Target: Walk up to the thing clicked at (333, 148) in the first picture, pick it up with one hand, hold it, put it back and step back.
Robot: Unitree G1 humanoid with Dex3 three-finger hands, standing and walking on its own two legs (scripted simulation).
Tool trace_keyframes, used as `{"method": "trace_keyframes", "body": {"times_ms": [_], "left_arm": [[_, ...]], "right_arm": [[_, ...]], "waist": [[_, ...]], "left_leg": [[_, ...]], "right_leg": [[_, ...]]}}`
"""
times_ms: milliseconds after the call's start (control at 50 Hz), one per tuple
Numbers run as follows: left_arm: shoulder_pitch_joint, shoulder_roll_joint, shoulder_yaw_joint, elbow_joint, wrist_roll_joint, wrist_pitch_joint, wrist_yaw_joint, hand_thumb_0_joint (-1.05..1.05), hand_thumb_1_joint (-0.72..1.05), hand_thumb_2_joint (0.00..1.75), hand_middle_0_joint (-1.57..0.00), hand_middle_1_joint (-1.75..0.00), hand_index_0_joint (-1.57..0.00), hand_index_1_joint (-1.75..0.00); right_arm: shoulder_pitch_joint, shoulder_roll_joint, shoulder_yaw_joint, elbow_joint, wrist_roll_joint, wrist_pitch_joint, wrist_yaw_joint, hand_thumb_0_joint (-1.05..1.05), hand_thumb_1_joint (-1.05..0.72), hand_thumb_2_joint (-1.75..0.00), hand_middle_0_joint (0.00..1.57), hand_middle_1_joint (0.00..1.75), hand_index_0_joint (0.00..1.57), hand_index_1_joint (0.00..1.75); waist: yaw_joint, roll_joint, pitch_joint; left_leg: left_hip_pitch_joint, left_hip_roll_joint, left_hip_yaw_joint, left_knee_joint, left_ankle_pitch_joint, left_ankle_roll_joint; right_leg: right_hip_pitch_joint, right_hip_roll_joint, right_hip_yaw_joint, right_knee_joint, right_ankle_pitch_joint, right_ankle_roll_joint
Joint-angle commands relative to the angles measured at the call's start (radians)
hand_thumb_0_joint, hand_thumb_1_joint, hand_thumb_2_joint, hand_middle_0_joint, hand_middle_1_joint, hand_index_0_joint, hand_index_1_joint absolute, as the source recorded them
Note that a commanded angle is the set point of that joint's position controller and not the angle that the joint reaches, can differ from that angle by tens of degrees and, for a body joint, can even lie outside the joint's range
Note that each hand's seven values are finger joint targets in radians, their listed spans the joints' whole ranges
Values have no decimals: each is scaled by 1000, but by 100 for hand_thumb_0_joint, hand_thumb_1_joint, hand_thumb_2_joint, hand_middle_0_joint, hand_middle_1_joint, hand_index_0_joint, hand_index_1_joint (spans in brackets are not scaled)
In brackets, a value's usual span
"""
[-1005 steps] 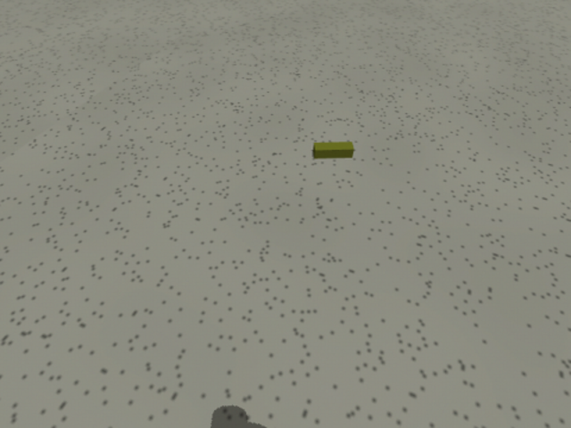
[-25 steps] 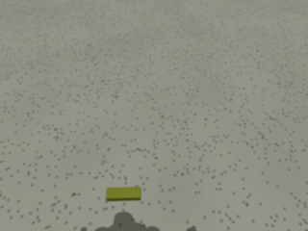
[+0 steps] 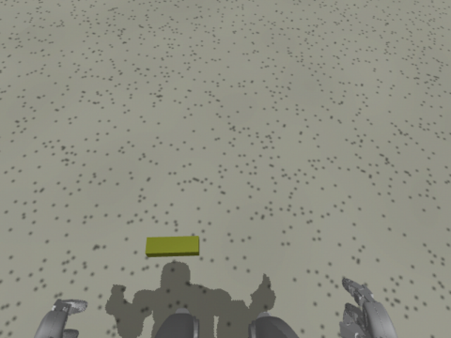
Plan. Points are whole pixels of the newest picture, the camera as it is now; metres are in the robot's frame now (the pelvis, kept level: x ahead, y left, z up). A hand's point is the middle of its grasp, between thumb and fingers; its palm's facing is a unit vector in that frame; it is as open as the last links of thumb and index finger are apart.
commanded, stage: rise first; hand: left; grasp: from above
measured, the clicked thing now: (173, 246) +0.46 +0.18 -0.68
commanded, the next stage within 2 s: none
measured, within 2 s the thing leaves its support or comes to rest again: neither
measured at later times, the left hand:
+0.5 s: hand (96, 329) +0.16 +0.27 -0.24, palm faces -0.35 -0.76 -0.55, open 14.3 cm
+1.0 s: hand (127, 272) +0.31 +0.27 -0.42, palm faces -0.48 -0.24 -0.84, open 14.1 cm
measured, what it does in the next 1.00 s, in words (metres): lowers itself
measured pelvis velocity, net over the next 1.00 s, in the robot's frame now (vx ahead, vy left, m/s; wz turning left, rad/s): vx -0.09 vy -0.01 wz -0.06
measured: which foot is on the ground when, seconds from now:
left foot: down 0.00-1.00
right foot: down 0.00-1.00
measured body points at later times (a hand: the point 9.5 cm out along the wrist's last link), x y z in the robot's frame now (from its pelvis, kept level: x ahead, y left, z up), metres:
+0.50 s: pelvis -0.01 -0.01 -0.10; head +0.13 +0.01 +0.33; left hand +0.18 +0.31 -0.20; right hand +0.19 -0.26 -0.18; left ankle +0.02 +0.10 -0.68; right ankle +0.00 -0.12 -0.68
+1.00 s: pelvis -0.09 -0.01 -0.28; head +0.12 +0.01 +0.11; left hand +0.33 +0.28 -0.37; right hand +0.01 -0.28 -0.42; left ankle +0.01 +0.10 -0.68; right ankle -0.01 -0.12 -0.68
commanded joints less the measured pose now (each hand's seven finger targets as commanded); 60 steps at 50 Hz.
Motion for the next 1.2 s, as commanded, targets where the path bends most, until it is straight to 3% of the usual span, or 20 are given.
{"method": "trace_keyframes", "body": {"times_ms": [0, 80, 140, 200, 320, 340, 380, 440, 520, 620, 640, 700, 740, 780, 860, 920, 960, 1060, 1180], "left_arm": [[40, 223, 79, -243, 28, -20, 12, 0, -58, 102, -7, -105, -5, -107], [101, 200, 56, -292, 38, 11, 1, 0, -58, 99, -8, -106, -7, -107], [141, 203, 63, -307, 50, 27, -2, 0, -58, 99, -7, -104, -6, -105], [159, 200, 60, -327, 69, 31, 6, 0, -56, 97, -7, -106, -7, -105], [39, 231, 55, -313, 130, -20, 13, 0, -58, 98, -7, -105, -6, -106], [27, 239, 65, -291, 150, -39, 16, 0, -58, 98, -7, -105, -7, -106], [-17, 229, 38, -264, 188, -85, 15, 0, -58, 98, -7, -106, -6, -106], [-116, 278, 51, -202, 266, -161, 27, 0, -58, 98, -8, -106, -7, -106], [-230, 327, 53, -185, 363, -254, 59, 0, -59, 98, -9, -106, -9, -106], [-351, 396, 73, -124, 471, -277, 125, 0, -60, 101, -9, -107, -8, -107], [-407, 375, 45, -112, 491, -278, 132, 0, -61, 102, -9, -107, -8, -108], [-577, 418, 40, -24, 553, -281, 156, 0, -61, 103, -9, -107, -8, -107], [-685, 474, 46, 34, 597, -295, 170, 0, -61, 103, -10, -104, -8, -106], [-781, 503, 41, 49, 643, -311, 181, 0, -61, 102, -12, -103, -10, -105], [-900, 523, 17, 209, 700, -340, 201, 0, -54, 101, -12, -100, -10, -101], [-996, 580, 19, 266, 750, -361, 211, 0, -54, 104, -6, -102, -5, -103], [-1002, 596, 27, 318, 788, -370, 224, 0, -54, 104, -7, -101, -5, -102], [-1104, 620, 15, 394, 877, -399, 267, 0, -57, 106, -5, -100, -4, -101], [-1188, 649, 10, 429, 959, -417, 322, 0, -57, 105, -6, -98, -5, -99]], "right_arm": [[-2, -147, -67, -145, -4, -58, -20, 0, -90, -90, 20, 30, 20, 30], [-8, -146, -66, -157, -7, -65, -24, 0, -92, -91, 20, 30, 20, 30], [-20, -145, -64, -169, -9, -68, -21, 0, -90, -90, 20, 30, 20, 30], [-20, -139, -62, -185, -9, -76, -18, 0, -89, -90, 20, 30, 20, 30], [-41, -147, -66, -179, -14, -99, -3, 0, -90, -90, 20, 30, 20, 30], [-41, -151, -69, -176, -17, -104, 0, 0, -90, -90, 20, 30, 20, 30], [-55, -160, -74, -162, -22, -114, 13, 0, -89, -90, 20, 30, 20, 30], [-71, -169, -80, -136, -24, -124, 26, 0, -91, -90, 20, 30, 20, 30], [-74, -193, -95, -113, -20, -126, 44, 0, -93, -91, 20, 30, 20, 30], [-70, -222, -106, -68, -16, -110, 60, 0, -93, -91, 20, 30, 20, 30], [-60, -221, -111, -55, -15, -105, 62, 0, -93, -91, 20, 30, 20, 30], [-42, -218, -107, -22, -20, -94, 67, 0, -93, -91, 20, 30, 20, 30], [-24, -217, -106, -1, -23, -87, 67, 0, -94, -91, 20, 30, 20, 30], [-7, -221, -105, 15, -26, -80, 66, 0, -95, -92, 20, 30, 20, 30], [13, -209, -99, 41, -37, -68, 64, 0, -90, -90, 20, 30, 20, 30], [21, -212, -91, 49, -46, -54, 66, 0, -85, -89, 20, 30, 20, 30], [34, -209, -83, 58, -50, -43, 70, 0, -86, -89, 20, 30, 20, 30], [52, -215, -68, 79, -62, -4, 82, 0, -87, -90, 20, 30, 20, 30], [61, -225, -62, 100, -84, 34, 95, 0, -89, -90, 20, 30, 20, 30]], "waist": [[0, 78, -300], [-20, 70, -300], [-6, 83, -292], [-13, 50, -315], [-28, 65, -316], [-23, 79, -321], [-29, 92, -357], [-23, 90, -400], [-11, 108, -529], [10, 144, -633], [-1, 143, -653], [-22, 97, -671], [-17, 84, -683], [-19, 106, -748], [-51, 46, -691], [-53, 66, -681], [-48, 77, -694], [-72, 141, -660], [-94, 210, -673]], "left_leg": [[175, 7, -13, -68, 264, -6], [139, 7, -21, -13, 302, -1], [93, 8, -24, 19, 291, -4], [45, 1, -18, 76, 307, 5], [-84, 1, -20, 196, 250, 10], [-105, 0, -24, 218, 244, 7], [-143, 4, -39, 276, 255, 2], [-275, -4, -32, 384, 187, 5], [-361, -6, -35, 500, 163, 6], [-392, 6, -67, 582, 194, -9], [-407, 7, -66, 606, 181, -8], [-527, 2, -61, 673, 80, 3], [-602, -2, -46, 717, 5, 8], [-609, -3, -44, 751, -3, 6], [-766, -11, -16, 818, -114, 14], [-835, -15, -16, 851, -174, 17], [-844, -16, -16, 874, -153, 17], [-862, -12, -36, 908, -159, 15], [-839, -6, -48, 949, -128, 9]], "right_leg": [[37, 6, -8, -52, 222, -27], [-2, 6, -10, -19, 250, -23], [-46, 6, -15, 16, 229, -26], [-57, 5, -13, 50, 269, -23], [-222, 9, -8, 175, 215, -24], [-258, 7, -10, 213, 201, -26], [-354, 12, -17, 296, 178, -30], [-453, 12, -10, 395, 146, -29], [-574, 17, -5, 515, 133, -30], [-726, 15, -31, 641, 118, -37], [-747, 17, -34, 655, 109, -37], [-793, 20, -37, 683, 47, -35], [-809, 19, -35, 697, -5, -32], [-829, 16, -39, 731, -14, -34], [-846, 23, -38, 734, -112, -28], [-905, 27, -36, 762, -194, -33], [-912, 28, -47, 789, -177, -35], [-1026, 29, -76, 863, -156, -43], [-1104, 30, -100, 931, -111, -47]]}}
